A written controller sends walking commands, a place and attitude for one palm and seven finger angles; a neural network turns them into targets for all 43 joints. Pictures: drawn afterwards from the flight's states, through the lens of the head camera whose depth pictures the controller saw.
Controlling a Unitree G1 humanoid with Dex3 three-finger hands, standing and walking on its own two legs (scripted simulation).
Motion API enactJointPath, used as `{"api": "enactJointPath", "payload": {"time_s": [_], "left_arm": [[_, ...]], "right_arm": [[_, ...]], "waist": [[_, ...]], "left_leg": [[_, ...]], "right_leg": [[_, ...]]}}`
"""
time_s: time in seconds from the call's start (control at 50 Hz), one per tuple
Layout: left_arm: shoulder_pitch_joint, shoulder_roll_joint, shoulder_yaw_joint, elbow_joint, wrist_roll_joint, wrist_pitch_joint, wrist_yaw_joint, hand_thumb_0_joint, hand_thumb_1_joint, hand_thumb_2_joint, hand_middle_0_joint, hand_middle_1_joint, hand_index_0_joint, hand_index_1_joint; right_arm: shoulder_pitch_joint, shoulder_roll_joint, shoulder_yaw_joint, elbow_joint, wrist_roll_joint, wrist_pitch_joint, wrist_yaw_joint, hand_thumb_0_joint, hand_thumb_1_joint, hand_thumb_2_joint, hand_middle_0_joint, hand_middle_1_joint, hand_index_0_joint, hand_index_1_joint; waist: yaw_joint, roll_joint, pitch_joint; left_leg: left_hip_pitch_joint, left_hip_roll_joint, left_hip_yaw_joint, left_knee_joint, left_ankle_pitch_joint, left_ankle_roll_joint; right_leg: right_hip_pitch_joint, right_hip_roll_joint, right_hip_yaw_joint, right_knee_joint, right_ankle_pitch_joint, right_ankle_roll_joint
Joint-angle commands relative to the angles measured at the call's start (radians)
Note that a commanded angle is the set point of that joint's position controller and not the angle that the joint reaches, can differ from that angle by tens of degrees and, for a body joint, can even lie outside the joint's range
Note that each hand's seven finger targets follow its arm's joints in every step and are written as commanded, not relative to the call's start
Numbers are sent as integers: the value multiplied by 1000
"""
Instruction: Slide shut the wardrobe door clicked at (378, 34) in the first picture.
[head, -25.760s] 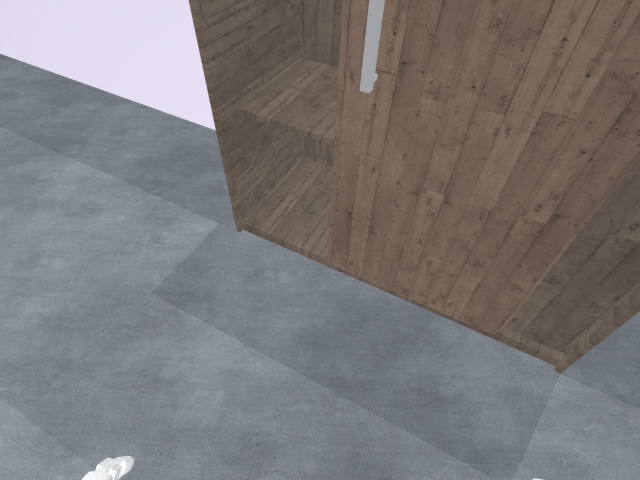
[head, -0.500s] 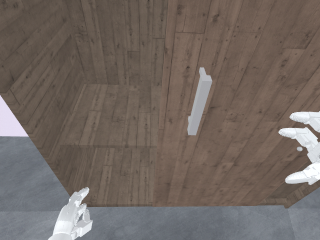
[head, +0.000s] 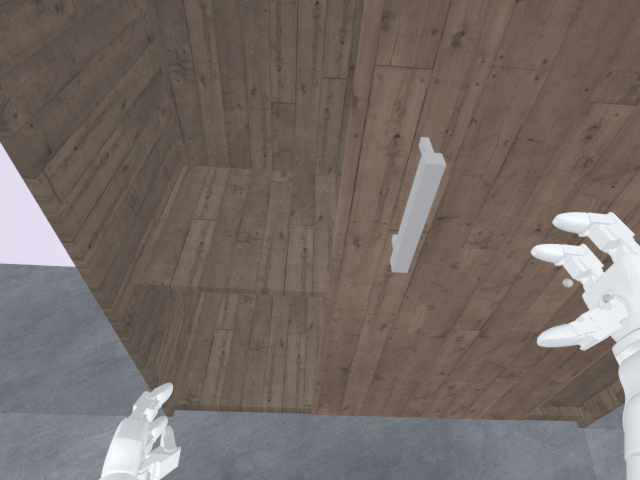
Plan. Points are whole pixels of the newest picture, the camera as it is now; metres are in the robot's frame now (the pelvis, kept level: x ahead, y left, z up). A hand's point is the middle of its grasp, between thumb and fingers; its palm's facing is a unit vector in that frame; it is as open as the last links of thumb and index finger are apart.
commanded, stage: move the hooked fingers beside the handle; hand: right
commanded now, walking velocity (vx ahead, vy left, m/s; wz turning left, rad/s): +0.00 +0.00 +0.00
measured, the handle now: (411, 209) +0.43 -0.09 +0.14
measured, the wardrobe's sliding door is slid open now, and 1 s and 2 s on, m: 0.41 0.41 0.41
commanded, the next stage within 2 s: none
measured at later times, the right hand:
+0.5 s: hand (500, 253) +0.36 -0.19 +0.15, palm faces -0.02 +1.00 -0.03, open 14.0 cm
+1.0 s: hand (463, 230) +0.39 -0.15 +0.15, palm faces -0.02 +1.00 -0.02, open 13.9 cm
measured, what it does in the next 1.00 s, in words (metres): stands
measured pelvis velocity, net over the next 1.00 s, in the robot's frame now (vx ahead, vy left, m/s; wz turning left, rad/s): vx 0.01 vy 0.00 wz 0.02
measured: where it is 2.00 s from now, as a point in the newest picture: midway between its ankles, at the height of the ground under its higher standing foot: outside the picture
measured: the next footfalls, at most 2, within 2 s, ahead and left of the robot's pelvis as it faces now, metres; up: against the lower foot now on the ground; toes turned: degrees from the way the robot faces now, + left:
none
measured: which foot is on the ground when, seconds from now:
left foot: down 0.00-1.00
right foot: down 0.00-1.00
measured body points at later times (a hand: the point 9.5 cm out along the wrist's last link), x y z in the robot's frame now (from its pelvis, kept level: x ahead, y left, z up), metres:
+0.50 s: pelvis +0.01 +0.00 +0.00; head +0.01 +0.01 +0.45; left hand +0.16 +0.24 -0.09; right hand +0.35 -0.24 +0.15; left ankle -0.01 +0.07 -0.73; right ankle +0.02 -0.08 -0.73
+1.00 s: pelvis +0.01 +0.00 +0.00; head +0.01 +0.02 +0.45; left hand +0.15 +0.25 -0.10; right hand +0.39 -0.21 +0.15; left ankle -0.01 +0.07 -0.73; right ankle +0.02 -0.08 -0.73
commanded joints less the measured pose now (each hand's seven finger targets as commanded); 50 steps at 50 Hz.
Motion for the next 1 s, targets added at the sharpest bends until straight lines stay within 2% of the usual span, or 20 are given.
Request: {"api": "enactJointPath", "payload": {"time_s": [0.0,0.02,0.06,0.12,0.22,0.24,0.26,0.28,0.32,0.4,0.5,0.52,0.6,0.62,0.64,0.74,0.78,0.86,0.92,0.98], "left_arm": [[-119,116,40,-162,0,-52,12,0,900,900,-200,-300,-200,-300],[-111,120,42,-154,2,-47,11,0,900,900,-200,-300,-200,-300],[-117,113,38,-159,1,-47,11,0,900,900,-200,-300,-200,-300],[-104,115,39,-153,8,-44,7,0,900,900,-200,-300,-200,-300],[-96,114,42,-152,11,-31,-9,0,900,900,-200,-300,-200,-300],[-102,110,40,-160,10,-27,-12,0,900,900,-200,-300,-200,-300],[-95,110,41,-159,8,-20,-13,0,900,900,-200,-300,-200,-300],[-100,108,39,-165,7,-17,-16,0,900,900,-200,-300,-200,-300],[-96,109,44,-165,7,-11,-21,0,900,900,-200,-300,-200,-300],[-94,106,46,-170,7,-7,-17,0,900,900,-200,-300,-200,-300],[-85,103,50,-154,16,-8,-22,0,900,900,-200,-300,-200,-300],[-79,106,51,-142,18,-1,-23,0,900,900,-200,-300,-200,-300],[-88,106,46,-140,8,24,-22,0,900,900,-200,-300,-200,-300],[-86,108,49,-141,12,28,-24,0,900,900,-200,-300,-200,-300],[-92,103,47,-148,9,31,-25,0,900,900,-200,-300,-200,-300],[-82,102,45,-139,9,46,-24,0,900,900,-200,-300,-200,-300],[-79,99,45,-140,10,48,-23,0,900,900,-200,-300,-200,-300],[-61,99,47,-129,14,51,-30,0,900,900,-200,-300,-200,-300],[-52,105,51,-124,17,65,-33,0,900,900,-200,-300,-200,-300],[-62,99,49,-143,10,71,-37,0,900,900,-200,-300,-200,-300]], "right_arm": [[-378,-222,-16,-198,4,-55,-28,0,500,-300,300,1200,300,1200],[-388,-248,-32,-192,0,-58,-37,0,500,-300,300,1200,300,1200],[-458,-209,15,-208,-9,-69,-49,0,500,-300,300,1200,300,1200],[-442,-209,10,-198,-13,-83,-74,0,500,-300,300,1200,300,1200],[-387,-211,-16,-162,-31,-74,-113,0,500,-300,300,1200,300,1200],[-373,-184,5,-150,-35,-63,-115,0,500,-300,300,1200,300,1200],[-381,-197,-6,-141,-40,-54,-122,0,500,-300,300,1200,300,1200],[-392,-164,27,-155,-43,-47,-123,0,500,-300,300,1200,300,1200],[-403,-145,47,-165,-47,-43,-128,0,500,-300,300,1200,300,1200],[-486,-111,87,-224,-51,-55,-150,0,500,-300,300,1200,300,1200],[-498,-85,111,-261,-66,-87,-189,0,500,-300,300,1200,300,1200],[-468,-109,89,-228,-73,-84,-197,0,500,-300,300,1200,300,1200],[-494,-72,121,-143,-76,-49,-208,0,500,-300,300,1200,300,1200],[-488,-89,98,-143,-78,-45,-215,0,500,-300,300,1200,300,1200],[-497,-58,134,-145,-84,-42,-214,0,500,-300,300,1200,300,1200],[-599,-50,146,-108,-84,-56,-232,0,500,-300,300,1200,300,1200],[-648,-39,164,-113,-91,-74,-239,0,500,-300,300,1200,300,1200],[-654,-29,171,-72,-102,-94,-257,0,500,-300,300,1200,300,1200],[-596,-93,102,-21,-108,-90,-270,0,500,-300,300,1200,300,1200],[-586,-58,130,-29,-105,-86,-259,0,500,-300,300,1200,300,1200]], "waist": [[17,-20,-174],[15,6,-183],[24,-13,-196],[14,32,-230],[-11,44,-254],[-11,24,-242],[-9,35,-233],[-6,6,-223],[1,40,-216],[19,34,-240],[21,2,-290],[13,19,-271],[25,54,-213],[12,59,-232],[19,44,-234],[40,70,-221],[43,47,-235],[40,47,-273],[12,71,-279],[15,80,-274]], "left_leg": [[-60,57,-81,-101,140,-47],[-41,56,-85,-104,139,-47],[-52,55,-78,-99,124,-45],[-29,51,-75,-96,146,-44],[12,53,-70,-79,238,-41],[8,55,-75,-76,260,-42],[5,54,-69,-74,268,-42],[-8,54,-69,-74,268,-41],[-11,50,-66,-78,279,-40],[-31,47,-63,-76,267,-43],[-25,47,-63,-68,292,-40],[-16,46,-67,-76,293,-39],[-20,49,-68,-90,264,-41],[2,50,-71,-90,280,-39],[-2,51,-72,-87,291,-40],[-19,47,-78,-98,274,-43],[-26,47,-78,-97,254,-42],[-15,47,-79,-88,287,-40],[33,49,-86,-90,315,-39],[52,53,-89,-85,360,-45]], "right_leg": [[143,-44,74,-75,97,3],[132,-46,70,-67,98,2],[151,-44,79,-79,86,4],[161,-47,81,-79,111,4],[155,-46,68,-78,196,10],[150,-43,62,-78,207,9],[147,-44,60,-79,215,11],[154,-44,61,-82,219,14],[158,-49,60,-75,236,11],[201,-51,69,-79,245,14],[257,-56,75,-74,302,23],[234,-55,69,-71,296,20],[188,-50,63,-93,228,17],[184,-47,57,-86,240,14],[195,-47,54,-87,251,15],[190,-47,52,-83,221,9],[205,-47,55,-86,211,11],[222,-48,57,-76,247,12],[185,-44,45,-77,254,10],[170,-40,34,-83,263,6]]}}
